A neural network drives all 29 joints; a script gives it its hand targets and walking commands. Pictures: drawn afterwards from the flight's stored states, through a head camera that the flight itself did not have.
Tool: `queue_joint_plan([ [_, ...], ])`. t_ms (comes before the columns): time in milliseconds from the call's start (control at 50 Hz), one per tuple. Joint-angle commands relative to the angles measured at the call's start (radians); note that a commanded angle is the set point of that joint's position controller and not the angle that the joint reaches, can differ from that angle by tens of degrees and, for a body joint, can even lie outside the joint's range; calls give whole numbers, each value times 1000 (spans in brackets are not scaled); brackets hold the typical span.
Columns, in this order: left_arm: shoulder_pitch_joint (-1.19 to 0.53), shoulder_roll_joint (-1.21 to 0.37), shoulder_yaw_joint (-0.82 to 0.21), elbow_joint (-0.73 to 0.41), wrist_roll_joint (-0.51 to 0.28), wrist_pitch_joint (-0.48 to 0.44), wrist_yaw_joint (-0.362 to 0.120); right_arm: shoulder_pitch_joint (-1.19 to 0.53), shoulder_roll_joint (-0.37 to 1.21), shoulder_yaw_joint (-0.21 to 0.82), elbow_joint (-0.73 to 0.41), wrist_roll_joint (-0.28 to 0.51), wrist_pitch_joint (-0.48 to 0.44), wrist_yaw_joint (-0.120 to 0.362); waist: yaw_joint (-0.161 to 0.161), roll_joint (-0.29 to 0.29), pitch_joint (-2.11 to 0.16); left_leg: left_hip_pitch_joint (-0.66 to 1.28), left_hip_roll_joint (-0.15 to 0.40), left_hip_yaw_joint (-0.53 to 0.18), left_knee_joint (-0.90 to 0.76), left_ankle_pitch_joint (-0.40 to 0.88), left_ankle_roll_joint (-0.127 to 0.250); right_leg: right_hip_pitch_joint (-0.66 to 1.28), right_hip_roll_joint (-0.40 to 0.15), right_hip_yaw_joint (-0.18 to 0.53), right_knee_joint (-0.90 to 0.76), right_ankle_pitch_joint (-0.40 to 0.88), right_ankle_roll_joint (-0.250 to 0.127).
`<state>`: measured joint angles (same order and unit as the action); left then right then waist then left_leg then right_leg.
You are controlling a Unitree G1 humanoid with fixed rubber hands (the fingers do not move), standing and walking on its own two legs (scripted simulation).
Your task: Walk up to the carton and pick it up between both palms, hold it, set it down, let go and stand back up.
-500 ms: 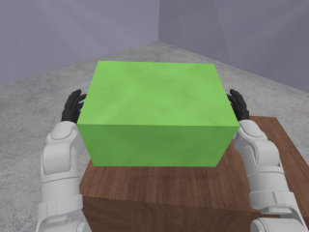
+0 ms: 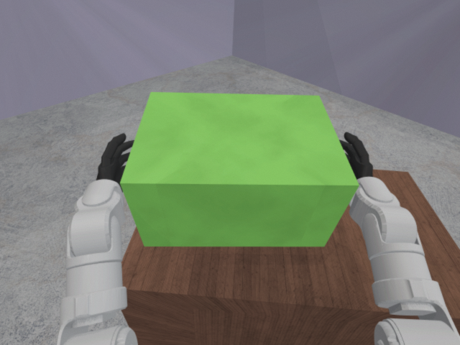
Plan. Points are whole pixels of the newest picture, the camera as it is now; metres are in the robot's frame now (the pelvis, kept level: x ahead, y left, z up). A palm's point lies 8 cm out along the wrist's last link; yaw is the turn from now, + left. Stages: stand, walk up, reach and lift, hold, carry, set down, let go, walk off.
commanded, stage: hold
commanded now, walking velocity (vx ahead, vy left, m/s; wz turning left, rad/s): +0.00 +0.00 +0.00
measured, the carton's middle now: (235, 167) +0.39 +0.01 +0.16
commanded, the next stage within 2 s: none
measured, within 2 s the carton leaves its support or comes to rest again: neither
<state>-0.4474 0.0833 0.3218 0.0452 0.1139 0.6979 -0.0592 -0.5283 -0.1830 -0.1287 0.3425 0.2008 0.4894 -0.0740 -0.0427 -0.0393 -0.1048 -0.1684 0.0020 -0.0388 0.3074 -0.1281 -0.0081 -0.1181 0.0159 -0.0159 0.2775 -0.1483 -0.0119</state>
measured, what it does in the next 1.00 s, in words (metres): stands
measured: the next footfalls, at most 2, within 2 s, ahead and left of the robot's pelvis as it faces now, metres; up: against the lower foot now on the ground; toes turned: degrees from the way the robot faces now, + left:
none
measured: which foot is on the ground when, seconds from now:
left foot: down 0.00-1.00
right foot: down 0.00-1.00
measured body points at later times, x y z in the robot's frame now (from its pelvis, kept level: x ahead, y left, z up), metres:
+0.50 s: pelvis +0.01 +0.00 +0.00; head -0.04 +0.02 +0.45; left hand +0.35 +0.21 +0.17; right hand +0.37 -0.20 +0.18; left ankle +0.02 +0.12 -0.75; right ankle +0.00 -0.11 -0.75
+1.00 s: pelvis +0.00 +0.00 +0.00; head -0.05 +0.02 +0.45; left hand +0.35 +0.22 +0.18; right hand +0.37 -0.19 +0.18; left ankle +0.02 +0.12 -0.75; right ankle +0.00 -0.11 -0.75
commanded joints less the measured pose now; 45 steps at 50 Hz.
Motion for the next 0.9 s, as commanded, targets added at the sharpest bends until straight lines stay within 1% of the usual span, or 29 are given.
queue_joint_plan([
  [0, -768, -352, -466, -228, -164, -77, -130, -812, 451, 373, -426, 115, -88, 177, 13, 50, -434, 112, -50, 38, -16, 171, -11, 169, 16, 7, -4, 231, 20],
  [20, -754, -370, -475, -229, -159, -77, -122, -838, 448, 413, -438, 132, -100, 179, 31, 77, -461, 130, -49, 37, -8, 213, -20, 158, 24, -9, 4, 220, 17],
  [40, -772, -350, -494, -272, -172, -83, -124, -801, 451, 410, -418, 140, -90, 172, 9, 52, -454, 138, -56, 37, -5, 230, -19, 160, 18, -4, -3, 279, 22],
  [60, -816, -368, -517, -323, -182, -88, -116, -803, 451, 416, -438, 153, -86, 173, 4, 91, -480, 158, -48, 28, 9, 266, -28, 138, 24, 1, 8, 282, 16],
  [120, -741, -362, -508, -278, -177, -71, -126, -763, 419, 409, -456, 142, -76, 161, -27, 69, -453, 175, -47, 27, 16, 292, -35, 157, 24, -6, 7, 331, 20],
  [160, -735, -351, -492, -263, -164, -62, -131, -744, 405, 387, -406, 127, -69, 161, -26, 81, -396, 167, -42, 25, 3, 277, -37, 119, 29, -2, 1, 267, 10],
  [180, -744, -362, -518, -343, -176, -70, -129, -759, 409, 400, -455, 150, -77, 165, -14, 88, -434, 175, -33, 14, 15, 316, -40, 137, 33, -13, 12, 287, 8],
  [240, -689, -340, -465, -224, -152, -56, -137, -760, 399, 379, -467, 128, -69, 156, -10, 59, -391, 135, -44, 32, -1, 261, -32, 166, 31, -10, -5, 299, 15],
  [280, -701, -337, -486, -278, -156, -59, -138, -713, 398, 380, -419, 124, -62, 158, -31, 75, -385, 166, -41, 27, 4, 299, -40, 144, 33, -15, 1, 288, 7],
  [300, -689, -348, -492, -287, -158, -55, -136, -734, 377, 391, -442, 144, -68, 163, -15, 98, -389, 183, -33, 25, 17, 340, -47, 125, 35, -14, 5, 292, 1],
  [320, -727, -356, -532, -364, -187, -62, -133, -721, 388, 402, -481, 148, -74, 163, -41, 114, -451, 225, -31, 9, 31, 404, -57, 123, 43, -20, 12, 318, 3],
  [360, -680, -338, -480, -273, -168, -53, -132, -728, 386, 383, -459, 144, -61, 158, -22, 82, -409, 195, -32, 23, 15, 317, -42, 135, 38, -16, -7, 282, 4],
  [400, -677, -328, -498, -324, -172, -60, -133, -693, 400, 399, -434, 154, -57, 157, -17, 91, -413, 172, -33, 23, 17, 346, -45, 145, 32, -12, 4, 340, 7],
  [480, -724, -310, -446, -239, -139, -51, -133, -764, 406, 381, -435, 127, -57, 159, 5, 52, -342, 109, -48, 34, -10, 197, -21, 138, 13, 4, -15, 253, 15],
  [500, -728, -342, -471, -265, -148, -58, -135, -785, 425, 391, -457, 131, -70, 160, 5, 69, -399, 105, -45, 32, -8, 201, -23, 168, 17, 6, -4, 275, 13],
  [520, -717, -323, -468, -256, -153, -60, -138, -765, 421, 393, -442, 138, -70, 157, -8, 35, -394, 105, -45, 34, -16, 171, -24, 173, 11, 2, -7, 257, 17],
  [540, -767, -341, -479, -290, -157, -66, -135, -792, 448, 418, -454, 140, -71, 157, 12, 40, -395, 111, -43, 32, -20, 186, -18, 161, 7, 8, -7, 259, 16],
  [560, -709, -350, -501, -318, -175, -68, -131, -785, 457, 430, -528, 156, -82, 154, 3, 31, -494, 124, -53, 33, 1, 233, -22, 214, 18, 6, 17, 350, 23],
  [600, -701, -325, -460, -253, -150, -61, -138, -767, 445, 432, -484, 149, -63, 144, 3, 39, -414, 106, -57, 32, -2, 240, -23, 232, 6, 3, 20, 390, 30],
  [640, -733, -336, -502, -351, -183, -75, -136, -767, 459, 462, -540, 173, -74, 140, 12, 31, -481, 115, -57, 32, 9, 267, -23, 230, 10, 11, 30, 433, 36],
  [660, -694, -325, -460, -280, -151, -63, -136, -769, 443, 444, -519, 157, -66, 136, 22, 47, -425, 87, -59, 26, 3, 249, -21, 216, 8, 15, 24, 417, 36],
  [680, -703, -310, -451, -272, -144, -57, -141, -737, 430, 412, -462, 150, -51, 138, -2, 53, -382, 90, -57, 30, -11, 211, -19, 213, 5, 9, 12, 351, 34],
  [700, -751, -322, -480, -331, -161, -67, -137, -766, 447, 440, -485, 166, -60, 141, 15, 71, -443, 115, -52, 30, -4, 240, -24, 196, 7, 14, 14, 341, 29],
  [720, -747, -292, -437, -239, -130, -55, -138, -748, 422, 409, -391, 151, -39, 143, 14, 56, -317, 72, -50, 36, -20, 161, -17, 145, 7, 6, -6, 232, 26],
  [740, -723, -321, -451, -245, -141, -51, -142, -759, 421, 385, -432, 123, -49, 147, -8, 41, -347, 89, -46, 33, -23, 166, -13, 148, 12, 4, -7, 215, 18],
  [800, -769, -336, -447, -206, -137, -52, -150, -786, 451, 379, -387, 115, -54, 151, -5, 56, -335, 98, -47, 42, -33, 117, -12, 124, 4, 0, -20, 160, 15],
  [820, -770, -343, -479, -246, -145, -54, -149, -776, 436, 361, -372, 111, -55, 154, -30, 80, -354, 108, -44, 33, -24, 155, -21, 133, 10, -1, -11, 178, 9],
  [860, -782, -341, -479, -239, -151, -53, -152, -786, 431, 362, -376, 115, -58, 153, -29, 72, -365, 128, -48, 35, -23, 178, -29, 130, 15, -13, -9, 196, 11],
  [880, -769, -339, -474, -237, -154, -53, -150, -803, 450, 378, -400, 113, -60, 155, -7, 59, -396, 146, -46, 35, -17, 197, -23, 138, 17, -2, -3, 222, 7],
])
